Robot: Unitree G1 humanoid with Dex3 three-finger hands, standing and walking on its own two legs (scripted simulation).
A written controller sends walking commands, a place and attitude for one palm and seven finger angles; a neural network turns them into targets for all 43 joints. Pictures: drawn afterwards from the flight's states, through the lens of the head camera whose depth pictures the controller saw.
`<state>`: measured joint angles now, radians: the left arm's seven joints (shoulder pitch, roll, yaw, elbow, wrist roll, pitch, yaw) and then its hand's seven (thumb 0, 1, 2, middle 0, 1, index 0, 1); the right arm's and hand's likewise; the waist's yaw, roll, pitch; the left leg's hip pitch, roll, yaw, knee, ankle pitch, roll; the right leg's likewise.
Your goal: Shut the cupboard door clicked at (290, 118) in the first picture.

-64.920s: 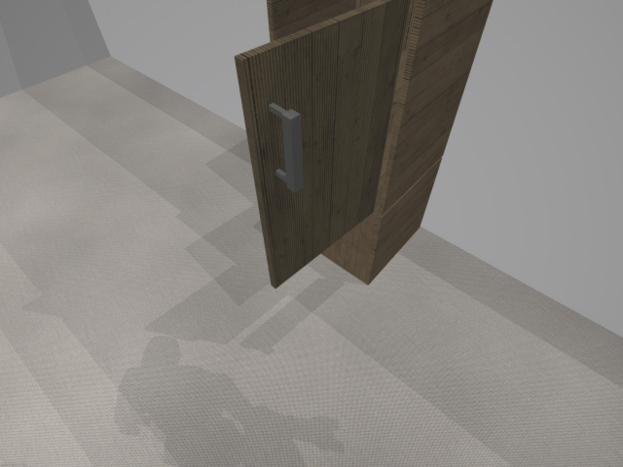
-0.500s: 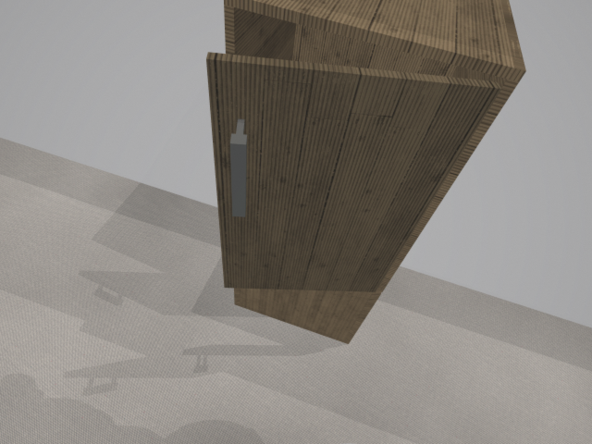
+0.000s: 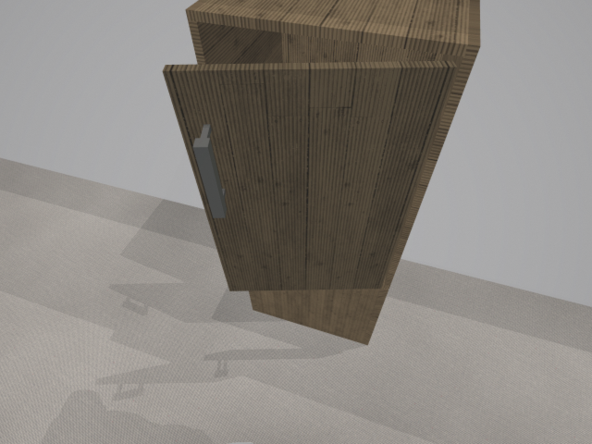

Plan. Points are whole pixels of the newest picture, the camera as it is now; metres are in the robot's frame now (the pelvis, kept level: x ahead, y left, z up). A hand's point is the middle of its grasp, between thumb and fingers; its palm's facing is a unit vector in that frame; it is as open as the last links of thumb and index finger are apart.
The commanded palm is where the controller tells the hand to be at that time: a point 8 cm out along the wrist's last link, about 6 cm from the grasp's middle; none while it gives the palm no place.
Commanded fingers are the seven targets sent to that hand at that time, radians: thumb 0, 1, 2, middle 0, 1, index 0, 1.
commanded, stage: come to a stop and stand still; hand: left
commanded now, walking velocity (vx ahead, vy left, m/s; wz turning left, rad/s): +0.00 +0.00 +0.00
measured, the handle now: (213, 173) +0.50 +0.16 +0.08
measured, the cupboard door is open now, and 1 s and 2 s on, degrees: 19 19 19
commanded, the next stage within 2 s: look again from close up in 0.50 s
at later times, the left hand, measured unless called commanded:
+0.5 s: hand out of the picture +0.01 +0.19 -0.19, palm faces +0.00 -0.99 -0.15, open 7.4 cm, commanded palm none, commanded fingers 0.00 0.90 0.90 -0.20 -0.30 -0.20 -0.30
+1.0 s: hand out of the picture +0.01 +0.20 -0.17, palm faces -0.04 -0.96 -0.26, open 7.4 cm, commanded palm none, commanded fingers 0.00 0.90 0.90 -0.20 -0.30 -0.20 -0.30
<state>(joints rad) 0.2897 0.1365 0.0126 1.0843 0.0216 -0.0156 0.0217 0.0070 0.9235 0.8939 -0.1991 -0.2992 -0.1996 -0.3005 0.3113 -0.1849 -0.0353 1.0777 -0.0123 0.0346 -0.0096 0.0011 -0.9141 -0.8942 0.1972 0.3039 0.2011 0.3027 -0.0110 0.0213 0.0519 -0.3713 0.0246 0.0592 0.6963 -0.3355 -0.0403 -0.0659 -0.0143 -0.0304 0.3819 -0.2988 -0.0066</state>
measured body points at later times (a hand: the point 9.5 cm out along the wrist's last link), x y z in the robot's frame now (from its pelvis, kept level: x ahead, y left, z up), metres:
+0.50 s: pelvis +0.02 +0.03 +0.00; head +0.03 +0.05 +0.45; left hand +0.01 +0.25 -0.17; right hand +0.05 -0.20 -0.15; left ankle +0.04 +0.12 -0.74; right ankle -0.06 -0.12 -0.74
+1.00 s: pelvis +0.00 +0.01 -0.01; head +0.01 -0.01 +0.44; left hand +0.01 +0.25 -0.15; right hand +0.01 -0.21 -0.18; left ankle +0.04 +0.12 -0.74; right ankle -0.06 -0.12 -0.74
